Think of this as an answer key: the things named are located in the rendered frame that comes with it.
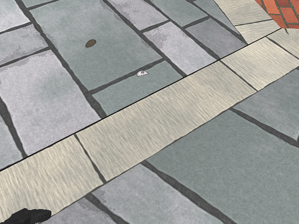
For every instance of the robot left hand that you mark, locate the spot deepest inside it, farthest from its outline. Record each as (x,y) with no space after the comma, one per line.
(26,216)

